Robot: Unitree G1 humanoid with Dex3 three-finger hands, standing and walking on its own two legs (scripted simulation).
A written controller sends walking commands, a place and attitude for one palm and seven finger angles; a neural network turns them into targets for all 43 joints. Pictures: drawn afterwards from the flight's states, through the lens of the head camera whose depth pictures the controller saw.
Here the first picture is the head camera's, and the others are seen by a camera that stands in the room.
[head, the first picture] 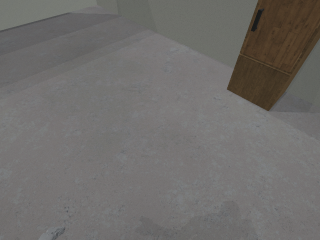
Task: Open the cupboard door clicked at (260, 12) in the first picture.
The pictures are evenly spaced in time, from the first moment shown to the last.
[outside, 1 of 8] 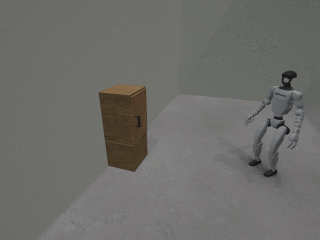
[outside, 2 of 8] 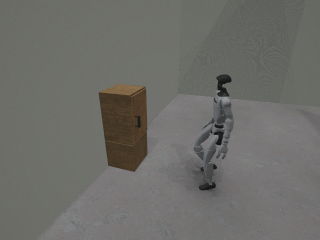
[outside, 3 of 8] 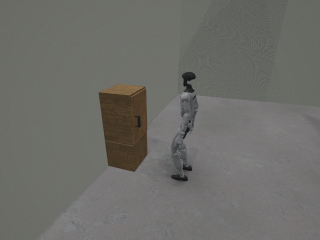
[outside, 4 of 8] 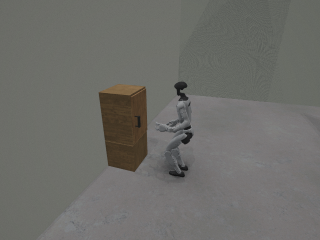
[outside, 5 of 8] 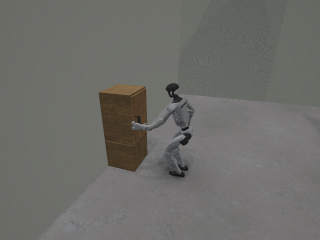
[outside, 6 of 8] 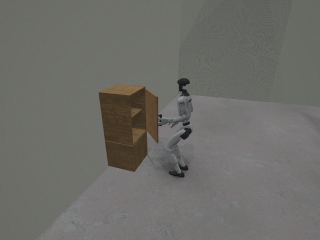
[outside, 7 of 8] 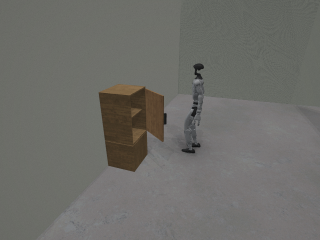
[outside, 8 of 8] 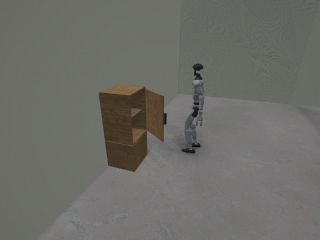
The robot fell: no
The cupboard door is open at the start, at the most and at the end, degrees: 0 54 54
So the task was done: yes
